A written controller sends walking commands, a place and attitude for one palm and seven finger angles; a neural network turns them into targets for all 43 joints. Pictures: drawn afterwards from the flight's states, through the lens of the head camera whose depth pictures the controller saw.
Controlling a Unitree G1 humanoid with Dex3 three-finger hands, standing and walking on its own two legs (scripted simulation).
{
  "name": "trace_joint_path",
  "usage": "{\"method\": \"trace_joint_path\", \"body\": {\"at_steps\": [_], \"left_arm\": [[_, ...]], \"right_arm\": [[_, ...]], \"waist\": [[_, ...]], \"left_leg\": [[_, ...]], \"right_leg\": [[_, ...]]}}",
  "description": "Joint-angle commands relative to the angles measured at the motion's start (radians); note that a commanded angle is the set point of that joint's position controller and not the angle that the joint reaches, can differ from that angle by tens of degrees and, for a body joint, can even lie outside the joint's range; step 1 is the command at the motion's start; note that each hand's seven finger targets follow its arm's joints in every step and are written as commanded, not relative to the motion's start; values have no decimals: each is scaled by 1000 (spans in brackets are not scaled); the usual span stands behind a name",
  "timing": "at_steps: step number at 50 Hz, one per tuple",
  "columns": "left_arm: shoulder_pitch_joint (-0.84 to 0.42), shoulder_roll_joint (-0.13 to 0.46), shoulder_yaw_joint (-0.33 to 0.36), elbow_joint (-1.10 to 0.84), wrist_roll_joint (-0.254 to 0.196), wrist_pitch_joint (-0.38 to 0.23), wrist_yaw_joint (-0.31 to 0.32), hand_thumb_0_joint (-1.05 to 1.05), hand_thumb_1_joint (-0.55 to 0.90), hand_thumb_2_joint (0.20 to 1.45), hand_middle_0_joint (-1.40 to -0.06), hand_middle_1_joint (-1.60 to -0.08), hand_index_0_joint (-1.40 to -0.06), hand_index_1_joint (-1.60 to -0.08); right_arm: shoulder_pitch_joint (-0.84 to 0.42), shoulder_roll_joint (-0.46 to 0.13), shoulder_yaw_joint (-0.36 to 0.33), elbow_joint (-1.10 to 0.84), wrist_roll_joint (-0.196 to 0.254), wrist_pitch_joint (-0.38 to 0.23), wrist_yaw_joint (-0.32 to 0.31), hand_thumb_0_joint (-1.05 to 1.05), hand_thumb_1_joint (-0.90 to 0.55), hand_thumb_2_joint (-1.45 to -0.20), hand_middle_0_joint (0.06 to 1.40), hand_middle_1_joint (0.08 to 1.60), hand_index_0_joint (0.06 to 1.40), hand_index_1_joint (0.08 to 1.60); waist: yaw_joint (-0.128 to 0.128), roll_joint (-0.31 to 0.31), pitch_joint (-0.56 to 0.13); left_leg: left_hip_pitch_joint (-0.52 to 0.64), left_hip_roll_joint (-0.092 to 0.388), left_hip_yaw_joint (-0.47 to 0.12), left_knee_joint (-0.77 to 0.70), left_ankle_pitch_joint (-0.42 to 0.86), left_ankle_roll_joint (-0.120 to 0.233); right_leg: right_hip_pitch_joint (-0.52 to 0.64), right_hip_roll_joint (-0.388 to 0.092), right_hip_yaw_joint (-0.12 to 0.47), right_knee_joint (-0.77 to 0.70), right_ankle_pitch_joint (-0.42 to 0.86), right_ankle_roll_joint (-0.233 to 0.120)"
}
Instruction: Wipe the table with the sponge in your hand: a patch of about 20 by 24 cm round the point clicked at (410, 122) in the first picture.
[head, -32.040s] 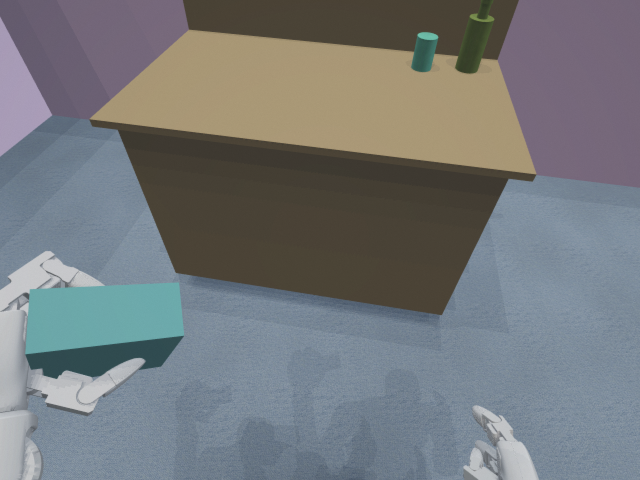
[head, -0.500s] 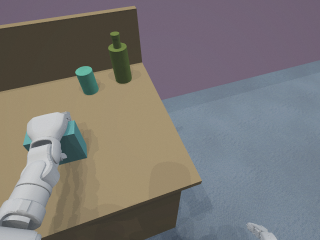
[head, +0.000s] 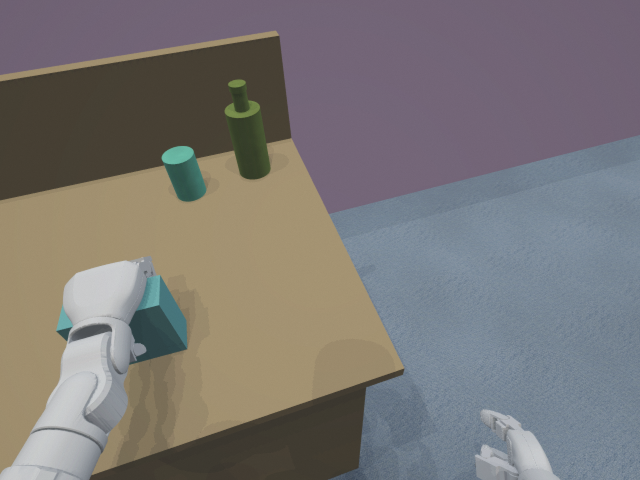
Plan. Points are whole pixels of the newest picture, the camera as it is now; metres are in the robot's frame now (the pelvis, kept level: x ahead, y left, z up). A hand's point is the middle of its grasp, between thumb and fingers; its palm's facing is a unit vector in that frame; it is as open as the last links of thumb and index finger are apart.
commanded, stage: wipe back along the first lane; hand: left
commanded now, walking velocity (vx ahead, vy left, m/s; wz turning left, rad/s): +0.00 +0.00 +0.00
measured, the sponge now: (134, 331) +0.30 +0.29 +0.01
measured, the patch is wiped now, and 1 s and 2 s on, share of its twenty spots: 1.00 1.00 1.00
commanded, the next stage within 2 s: lift the sponge slowly off the table in 0.56 s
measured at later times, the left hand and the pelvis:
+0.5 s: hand (117, 355) +0.24 +0.27 +0.05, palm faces +0.02 -0.08 -1.00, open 9.6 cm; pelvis +0.00 +0.00 +0.00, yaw -1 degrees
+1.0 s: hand (118, 376) +0.22 +0.26 +0.05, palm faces -0.01 -0.11 -0.99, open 9.6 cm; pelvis -0.01 +0.00 +0.00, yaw -1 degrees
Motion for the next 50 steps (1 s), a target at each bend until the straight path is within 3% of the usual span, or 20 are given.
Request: {"method": "trace_joint_path", "body": {"at_steps": [1, 7, 14, 18, 25, 28, 31, 32, 35, 38, 39, 41, 43, 44, 50], "left_arm": [[35, 113, 56, -138, -48, 2, -24, 0, 100, 1300, -1200, -1600, -1200, -1600], [140, 104, 73, -228, -70, 29, -8, 0, 100, 1300, -1200, -1600, -1200, -1600], [190, 80, 45, -311, -64, 59, -10, 0, 100, 1300, -1200, -1600, -1200, -1600], [229, 106, 72, -330, -68, 64, -12, 0, 100, 1300, -1200, -1600, -1200, -1600], [318, 17, -8, -408, -56, 64, -7, 0, 100, 1300, -1200, -1600, -1200, -1600], [348, 50, 28, -428, -63, 68, 2, 0, 100, 1300, -1200, -1600, -1200, -1600], [347, 13, -12, -441, -56, 76, 5, 0, 100, 1300, -1200, -1600, -1200, -1600], [370, 21, -3, -441, -57, 79, 8, 0, 100, 1300, -1200, -1600, -1200, -1600], [278, 35, -2, -443, -44, 92, 7, 0, 100, 1300, -1200, -1600, -1200, -1600], [244, 93, 44, -476, -35, 95, 6, 0, 100, 1300, -1200, -1600, -1200, -1600], [235, 60, 10, -486, -37, 96, 2, 0, 100, 1300, -1200, -1600, -1200, -1600], [221, 66, 12, -467, -35, 94, -4, 0, 100, 1300, -1200, -1600, -1200, -1600], [189, 114, 52, -502, -29, 88, -6, 0, 100, 1300, -1200, -1600, -1200, -1600], [189, 89, 28, -515, -29, 86, -8, 0, 100, 1300, -1200, -1600, -1200, -1600], [196, 136, 77, -541, -34, 60, -12, 0, 100, 1300, -1200, -1600, -1200, -1600]], "right_arm": [[-147, -121, -43, -151, 2, -53, -1, 0, -900, -900, 200, 300, 200, 300], [-165, -117, -47, -156, 0, -59, 0, 0, -900, -900, 200, 300, 200, 300], [-190, -110, -41, -162, 1, -66, 1, 0, -900, -900, 200, 300, 200, 300], [-200, -112, -38, -161, 0, -67, -1, 0, -900, -900, 200, 300, 200, 300], [-213, -97, -37, -177, -2, -77, 12, 0, -900, -900, 200, 300, 200, 300], [-222, -100, -37, -176, -4, -77, 11, 0, -900, -900, 200, 300, 200, 300], [-233, -94, -35, -178, -4, -78, 8, 0, -900, -900, 200, 300, 200, 300], [-235, -92, -33, -179, -3, -79, 8, 0, -900, -900, 200, 300, 200, 300], [-242, -96, -30, -170, -5, -75, -1, 0, -900, -900, 200, 300, 200, 300], [-254, -102, -30, -166, -9, -76, -6, 0, -900, -900, 200, 300, 200, 300], [-258, -91, -28, -171, -8, -79, -7, 0, -900, -900, 200, 300, 200, 300], [-253, -92, -25, -163, -9, -82, -11, 0, -900, -900, 200, 300, 200, 300], [-259, -98, -28, -160, -14, -82, -13, 0, -900, -900, 200, 300, 200, 300], [-260, -91, -26, -168, -13, -85, -13, 0, -900, -900, 200, 300, 200, 300], [-255, -93, -29, -160, -19, -92, -17, 0, -900, -900, 200, 300, 200, 300]], "waist": [[24, -101, -158], [36, -119, -154], [38, -99, -123], [42, -97, -100], [46, -86, -88], [53, -103, -84], [53, -113, -77], [57, -112, -67], [48, -108, -57], [57, -80, -87], [54, -68, -92], [50, -81, -72], [55, -57, -89], [55, -34, -95], [58, -54, -98]], "left_leg": [[107, 3, -35, -25, 353, 13], [108, 2, -28, -25, 364, 13], [113, 6, -37, -41, 339, 10], [103, 7, -40, -49, 310, 9], [118, 17, -51, -52, 308, 7], [110, 17, -53, -59, 279, 6], [116, 14, -47, -61, 258, 9], [110, 15, -48, -64, 252, 8], [112, 14, -51, -73, 225, 10], [131, 11, -55, -80, 233, 12], [139, 7, -50, -75, 237, 16], [138, 6, -50, -78, 232, 16], [153, 8, -59, -85, 236, 17], [158, 7, -55, -82, 247, 19], [173, 3, -50, -78, 279, 20]], "right_leg": [[64, 3, 32, -21, 489, -37], [88, -2, 38, -16, 534, -31], [77, 2, 39, -18, 470, -34], [74, 3, 53, -22, 446, -37], [42, 11, 34, -21, 377, -39], [49, 12, 50, -23, 368, -40], [41, 11, 44, -29, 340, -36], [43, 10, 43, -30, 333, -37], [32, 13, 50, -39, 294, -38], [58, 14, 68, -39, 302, -45], [63, 8, 56, -42, 309, -40], [57, 11, 56, -50, 301, -41], [68, 16, 75, -52, 296, -47], [72, 11, 60, -49, 302, -45], [94, 10, 69, -59, 361, -44]]}}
